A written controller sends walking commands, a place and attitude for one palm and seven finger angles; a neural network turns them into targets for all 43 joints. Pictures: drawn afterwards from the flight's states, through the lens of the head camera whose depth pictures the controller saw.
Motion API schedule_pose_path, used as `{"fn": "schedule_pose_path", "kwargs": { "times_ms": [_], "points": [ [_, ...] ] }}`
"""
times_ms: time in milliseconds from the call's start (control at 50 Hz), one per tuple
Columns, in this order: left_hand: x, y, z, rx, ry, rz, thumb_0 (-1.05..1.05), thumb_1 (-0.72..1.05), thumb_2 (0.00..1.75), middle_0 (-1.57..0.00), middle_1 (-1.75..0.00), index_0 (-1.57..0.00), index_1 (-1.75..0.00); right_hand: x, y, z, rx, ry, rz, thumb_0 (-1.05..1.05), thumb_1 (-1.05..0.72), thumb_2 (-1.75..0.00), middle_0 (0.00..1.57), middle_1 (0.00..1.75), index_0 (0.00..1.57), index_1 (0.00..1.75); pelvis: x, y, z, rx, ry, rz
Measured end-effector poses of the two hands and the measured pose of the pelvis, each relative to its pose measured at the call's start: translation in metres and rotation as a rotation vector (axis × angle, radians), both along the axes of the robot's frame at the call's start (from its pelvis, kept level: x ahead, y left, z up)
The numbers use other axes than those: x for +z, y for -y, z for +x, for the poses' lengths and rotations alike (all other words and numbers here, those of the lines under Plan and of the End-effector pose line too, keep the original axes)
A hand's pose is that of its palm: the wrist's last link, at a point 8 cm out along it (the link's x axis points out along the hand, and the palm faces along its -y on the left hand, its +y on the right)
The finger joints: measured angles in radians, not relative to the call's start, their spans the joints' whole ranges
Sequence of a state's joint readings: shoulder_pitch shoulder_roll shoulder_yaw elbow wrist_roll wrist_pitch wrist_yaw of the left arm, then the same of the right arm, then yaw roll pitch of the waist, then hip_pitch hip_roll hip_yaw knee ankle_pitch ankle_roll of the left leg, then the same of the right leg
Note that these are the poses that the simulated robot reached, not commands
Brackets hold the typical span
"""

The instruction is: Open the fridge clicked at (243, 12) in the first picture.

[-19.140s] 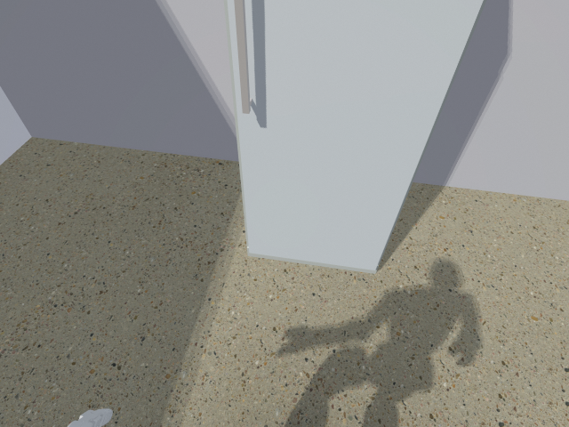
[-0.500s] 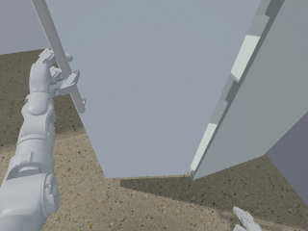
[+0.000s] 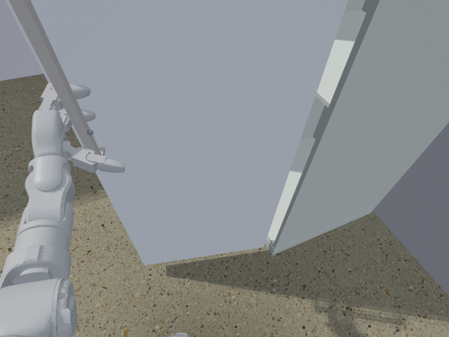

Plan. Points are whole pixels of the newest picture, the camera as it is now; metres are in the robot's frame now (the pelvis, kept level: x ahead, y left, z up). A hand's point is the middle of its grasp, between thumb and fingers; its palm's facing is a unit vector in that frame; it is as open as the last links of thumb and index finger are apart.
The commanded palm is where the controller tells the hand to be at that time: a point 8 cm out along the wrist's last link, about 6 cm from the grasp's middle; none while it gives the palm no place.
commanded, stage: slip the hand off the handle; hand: left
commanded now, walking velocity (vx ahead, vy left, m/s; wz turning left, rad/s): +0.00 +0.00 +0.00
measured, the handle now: (62, 76) +0.46 +0.28 +0.23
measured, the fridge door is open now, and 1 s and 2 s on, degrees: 76 76 76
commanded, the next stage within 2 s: draw the hand back to the body in 1.32 s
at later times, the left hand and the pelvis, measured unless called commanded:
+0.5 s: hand (45, 141) +0.40 +0.31 +0.15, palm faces +0.35 -0.91 -0.20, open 14.7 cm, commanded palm +0.36 +0.35 +0.15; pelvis +0.05 +0.01 +0.00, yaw +1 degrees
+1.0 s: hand (21, 179) +0.32 +0.32 +0.14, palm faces +0.37 -0.91 -0.20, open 14.7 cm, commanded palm +0.28 +0.35 +0.15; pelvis +0.03 +0.01 +0.00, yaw +1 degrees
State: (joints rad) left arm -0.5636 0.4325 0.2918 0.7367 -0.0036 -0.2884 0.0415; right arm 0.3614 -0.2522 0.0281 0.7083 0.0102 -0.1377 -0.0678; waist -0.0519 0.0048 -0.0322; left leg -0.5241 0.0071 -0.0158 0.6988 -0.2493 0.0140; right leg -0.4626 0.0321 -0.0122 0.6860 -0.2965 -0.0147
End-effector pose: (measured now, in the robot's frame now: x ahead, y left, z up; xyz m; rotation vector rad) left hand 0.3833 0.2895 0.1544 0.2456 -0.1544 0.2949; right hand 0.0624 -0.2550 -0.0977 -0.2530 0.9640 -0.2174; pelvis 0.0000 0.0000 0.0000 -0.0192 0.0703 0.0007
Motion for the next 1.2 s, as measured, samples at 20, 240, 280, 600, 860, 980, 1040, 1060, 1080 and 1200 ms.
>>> {"fn": "schedule_pose_path", "kwargs": {
  "times_ms": [20,240,280,600,860,980,1040,1060,1080,1200],
  "points": [
    [0.0,0.0,0.001,0.001,0.0,0.0,-0.01,-0.54,0.2,-0.33,-1.23,-0.27,-1.18,0.0,-0.002,0.007,0.008,0.01,0.003,0.01,-0.9,-0.9,0.21,0.3,0.21,0.3,0.0,0.0,0.002,0.001,-0.002,0.0],
    [-0.002,-0.029,-0.011,0.047,0.006,-0.014,-0.01,-0.55,0.2,-0.28,-1.18,-0.25,-1.15,0.014,-0.013,0.086,0.067,0.127,0.004,0.01,-0.9,-0.9,0.21,0.3,0.21,0.3,0.004,-0.005,0.033,-0.007,-0.019,0.001],
    [-0.002,-0.037,-0.015,0.056,0.002,-0.015,-0.01,-0.55,0.2,-0.27,-1.17,-0.25,-1.15,0.017,-0.013,0.098,0.08,0.137,-0.003,0.01,-0.9,-0.9,0.21,0.3,0.21,0.3,0.004,-0.006,0.037,-0.001,-0.019,0.0],
    [-0.001,-0.075,-0.028,0.061,-0.025,-0.022,-0.01,-0.55,0.2,-0.25,-1.16,-0.25,-1.15,0.018,-0.02,0.127,0.107,0.145,-0.017,0.01,-0.9,-0.9,0.21,0.3,0.21,0.3,0.003,-0.01,0.052,0.016,-0.037,-0.008],
    [-0.006,-0.071,-0.073,0.041,-0.007,-0.031,-0.01,-0.55,0.2,-0.25,-1.15,-0.25,-1.15,0.012,-0.021,0.105,0.085,0.138,0.006,0.01,-0.9,-0.9,0.21,0.3,0.21,0.3,0.001,-0.011,0.045,0.008,-0.017,-0.006],
    [-0.006,-0.069,-0.101,0.065,0.011,-0.018,-0.01,-0.55,0.2,-0.25,-1.16,-0.25,-1.15,0.017,-0.024,0.112,0.115,0.194,-0.001,0.01,-0.9,-0.9,0.21,0.3,0.21,0.3,0.0,-0.009,0.036,0.017,0.004,-0.008],
    [-0.005,-0.068,-0.111,0.064,0.018,-0.018,-0.01,-0.55,0.2,-0.25,-1.16,-0.25,-1.15,0.021,-0.027,0.119,0.132,0.227,-0.003,0.01,-0.9,-0.9,0.21,0.3,0.21,0.3,0.001,-0.008,0.031,0.022,0.013,-0.007],
    [-0.005,-0.069,-0.114,0.064,0.017,-0.021,-0.01,-0.55,0.2,-0.25,-1.16,-0.25,-1.15,0.023,-0.028,0.121,0.138,0.239,-0.003,0.01,-0.9,-0.9,0.21,0.3,0.21,0.3,0.001,-0.007,0.03,0.023,0.016,-0.007],
    [-0.005,-0.07,-0.117,0.066,0.015,-0.024,-0.01,-0.55,0.2,-0.25,-1.16,-0.25,-1.15,0.024,-0.029,0.123,0.142,0.25,-0.003,0.01,-0.9,-0.9,0.21,0.3,0.21,0.3,0.001,-0.006,0.029,0.024,0.018,-0.007],
    [-0.007,-0.072,-0.132,0.074,-0.001,-0.031,-0.01,-0.55,0.2,-0.25,-1.16,-0.25,-1.15,0.032,-0.032,0.133,0.169,0.309,-0.001,0.01,-0.9,-0.9,0.21,0.3,0.21,0.3,0.001,-0.004,0.024,0.029,0.028,-0.006]
  ]
}}
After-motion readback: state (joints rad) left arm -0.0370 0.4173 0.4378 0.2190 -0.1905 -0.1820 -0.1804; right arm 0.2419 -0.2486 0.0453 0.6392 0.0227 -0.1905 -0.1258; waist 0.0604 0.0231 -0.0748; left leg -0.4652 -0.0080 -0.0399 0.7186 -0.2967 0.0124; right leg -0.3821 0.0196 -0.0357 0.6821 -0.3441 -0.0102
